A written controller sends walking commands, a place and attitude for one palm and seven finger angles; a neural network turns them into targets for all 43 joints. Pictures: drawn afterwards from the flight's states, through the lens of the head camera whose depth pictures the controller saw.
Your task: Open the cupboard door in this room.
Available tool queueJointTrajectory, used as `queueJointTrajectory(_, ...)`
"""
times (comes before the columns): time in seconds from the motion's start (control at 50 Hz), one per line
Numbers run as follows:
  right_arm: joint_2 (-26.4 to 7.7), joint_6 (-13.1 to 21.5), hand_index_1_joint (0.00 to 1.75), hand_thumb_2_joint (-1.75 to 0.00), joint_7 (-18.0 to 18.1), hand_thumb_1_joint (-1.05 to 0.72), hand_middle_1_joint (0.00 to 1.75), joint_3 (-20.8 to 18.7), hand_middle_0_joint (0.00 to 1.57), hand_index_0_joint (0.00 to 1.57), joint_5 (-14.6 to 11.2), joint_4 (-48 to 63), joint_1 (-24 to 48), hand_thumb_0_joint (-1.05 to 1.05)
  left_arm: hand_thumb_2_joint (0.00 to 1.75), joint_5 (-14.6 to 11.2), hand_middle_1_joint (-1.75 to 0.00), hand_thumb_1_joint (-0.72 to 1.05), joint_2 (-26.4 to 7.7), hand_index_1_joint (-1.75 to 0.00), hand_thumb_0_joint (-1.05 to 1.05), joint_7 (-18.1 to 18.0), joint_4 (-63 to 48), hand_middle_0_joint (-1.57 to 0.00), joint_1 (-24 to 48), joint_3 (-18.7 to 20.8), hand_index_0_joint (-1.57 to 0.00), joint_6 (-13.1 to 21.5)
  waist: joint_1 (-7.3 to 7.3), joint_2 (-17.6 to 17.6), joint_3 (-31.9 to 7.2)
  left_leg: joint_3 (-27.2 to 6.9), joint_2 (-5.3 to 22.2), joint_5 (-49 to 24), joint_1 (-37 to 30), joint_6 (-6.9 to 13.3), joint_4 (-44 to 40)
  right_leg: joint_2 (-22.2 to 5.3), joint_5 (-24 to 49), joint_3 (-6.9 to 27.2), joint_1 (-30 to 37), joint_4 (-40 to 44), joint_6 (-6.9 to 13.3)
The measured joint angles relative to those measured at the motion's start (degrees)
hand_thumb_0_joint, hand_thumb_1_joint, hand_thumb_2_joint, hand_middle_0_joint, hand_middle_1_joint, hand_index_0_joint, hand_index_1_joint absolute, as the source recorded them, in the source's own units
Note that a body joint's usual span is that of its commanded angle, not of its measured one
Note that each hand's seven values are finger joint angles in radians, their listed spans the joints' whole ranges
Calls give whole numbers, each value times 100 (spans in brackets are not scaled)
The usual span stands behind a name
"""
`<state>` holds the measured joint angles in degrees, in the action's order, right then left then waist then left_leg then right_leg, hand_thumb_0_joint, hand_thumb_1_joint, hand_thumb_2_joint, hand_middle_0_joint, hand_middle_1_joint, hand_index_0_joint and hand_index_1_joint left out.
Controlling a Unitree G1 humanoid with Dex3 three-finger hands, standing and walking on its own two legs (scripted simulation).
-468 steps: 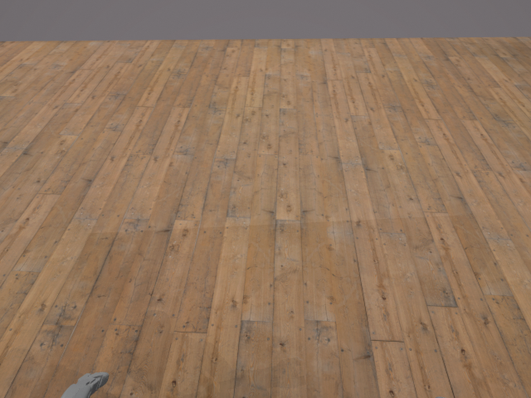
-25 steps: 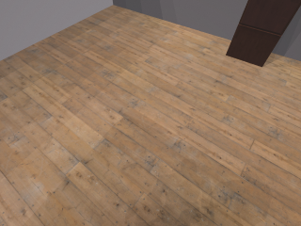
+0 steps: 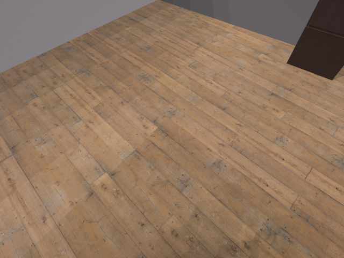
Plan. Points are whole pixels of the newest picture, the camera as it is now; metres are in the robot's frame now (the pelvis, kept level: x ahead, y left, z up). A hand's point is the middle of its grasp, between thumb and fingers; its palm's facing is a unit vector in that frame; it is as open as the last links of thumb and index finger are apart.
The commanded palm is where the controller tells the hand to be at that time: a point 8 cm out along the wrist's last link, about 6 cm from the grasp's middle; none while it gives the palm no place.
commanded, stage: stand and wait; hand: left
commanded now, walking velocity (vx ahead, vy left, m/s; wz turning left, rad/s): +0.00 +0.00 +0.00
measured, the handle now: out of the picture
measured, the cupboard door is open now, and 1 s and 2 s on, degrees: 0 0 0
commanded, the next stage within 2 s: turn or walk to find it in 0.06 s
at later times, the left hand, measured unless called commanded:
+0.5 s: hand out of the picture -0.01 +0.22 -0.18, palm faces +0.15 -0.96 -0.23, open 7.4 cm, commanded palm none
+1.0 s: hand out of the picture +0.00 +0.22 -0.15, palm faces +0.28 -0.92 -0.27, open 7.4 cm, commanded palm none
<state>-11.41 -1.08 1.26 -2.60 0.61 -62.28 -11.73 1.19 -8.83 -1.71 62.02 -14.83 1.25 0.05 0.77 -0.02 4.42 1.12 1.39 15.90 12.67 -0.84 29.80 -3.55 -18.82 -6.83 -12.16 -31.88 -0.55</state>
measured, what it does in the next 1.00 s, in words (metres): lifts its right foot, turning left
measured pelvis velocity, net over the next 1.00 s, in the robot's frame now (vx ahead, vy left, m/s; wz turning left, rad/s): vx -0.06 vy -0.01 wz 0.31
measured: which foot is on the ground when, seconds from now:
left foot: down 0.00-1.00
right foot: down 0.00-0.54, up 0.56-1.00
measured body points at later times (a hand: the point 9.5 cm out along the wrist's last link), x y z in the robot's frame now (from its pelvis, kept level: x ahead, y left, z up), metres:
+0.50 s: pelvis -0.03 +0.02 -0.01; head +0.00 +0.04 +0.44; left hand -0.01 +0.27 -0.16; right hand +0.04 -0.23 -0.15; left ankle -0.04 +0.12 -0.72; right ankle -0.02 -0.12 -0.73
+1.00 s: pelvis -0.06 -0.01 +0.00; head -0.02 -0.01 +0.45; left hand -0.01 +0.27 -0.12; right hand +0.04 -0.23 -0.16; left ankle -0.03 +0.12 -0.73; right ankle -0.04 -0.13 -0.72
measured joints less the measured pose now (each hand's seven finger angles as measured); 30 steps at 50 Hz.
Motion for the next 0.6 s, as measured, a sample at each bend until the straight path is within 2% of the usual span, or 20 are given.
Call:
queueJointTrajectory(0.04,89,34,30,-90,19,-91,30,48,20,19,8,-90,24,0,90,-23,-30,91,-56,-30,0,-15,85,-21,-38,4,-20,-41,88,-150,20,75,-64,69,-76,50,-1,-63,107,75,73,51,-45)
queueJointTrajectory(0.08,151,54,30,-90,41,-91,30,82,20,19,1,-142,34,0,90,-28,-30,91,-75,-30,0,-18,199,-20,-95,-12,-20,-77,111,-167,-38,117,-44,86,-167,69,-58,-35,122,110,194,207,-70)
queueJointTrajectory(0.22,189,35,30,-90,59,-93,30,98,20,20,-7,-92,93,0,90,-18,-30,91,-86,-30,0,6,272,-20,-24,-6,-20,-96,34,-68,-118,43,-93,-45,-158,101,-146,-74,231,27,261,366,-102)
queueJointTrajectory(0.38,71,-91,30,-90,-49,-92,30,33,20,20,26,181,60,0,90,30,-30,91,-167,-30,0,30,-110,-20,154,129,-20,-93,-31,99,-88,-184,-146,-77,365,96,254,-151,198,-230,-71,94,-62)
queueJointTrajectory(0.46,9,-195,30,-90,-98,-92,30,-54,20,20,40,280,4,0,90,83,-30,91,-239,-30,0,16,-319,-20,249,191,-20,-104,-63,46,-21,59,-55,815,789,7,1441,-289,93,-468,-125,-122,-74)
queueJointTrajectory(0.5,-14,-205,30,-90,-122,-92,30,-78,20,20,27,326,-12,0,90,103,-30,91,-285,-30,0,15,-391,-20,309,212,-20,-109,-77,-47,23,208,-1,891,756,-35,1436,-407,42,-561,-146,-248,-138)
queueJointTrajectory(0.52,-31,-183,30,-90,-135,-92,30,-79,20,20,25,365,-33,0,90,96,-30,90,-311,-30,0,24,-426,-21,330,214,-20,-117,-95,-90,32,259,17,648,652,-47,1138,-477,-13,-604,-188,-372,-185)
queueJointTrajectory(0.54,-57,-141,30,-90,-145,-92,30,-79,20,20,32,412,-61,0,90,72,-30,90,-334,-30,0,37,-466,-21,344,215,-20,-137,-113,-118,21,238,1,309,584,18,839,-551,-99,-637,-282,-565,-235)
queueJointTrajectory(0.56,-46,-97,30,-90,-143,-92,30,-88,20,20,47,437,-48,0,90,44,-30,90,-370,-30,0,45,-485,-21,392,226,-20,-177,-110,-201,55,257,-81,221,637,145,881,-599,-385,-506,-441,-905,-279)
queueJointTrajectory(0.6,-15,-44,30,-90,-129,-91,30,-74,20,20,77,486,-8,0,90,24,-30,91,-418,-30,0,39,-510,-20,473,243,-20,-285,-104,-269,112,286,-151,221,657,348,876,-446,-946,-71,-837,-1831,-257)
